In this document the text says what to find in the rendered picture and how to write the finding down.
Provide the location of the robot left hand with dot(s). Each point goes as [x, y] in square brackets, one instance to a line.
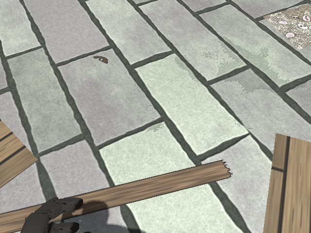
[38, 222]

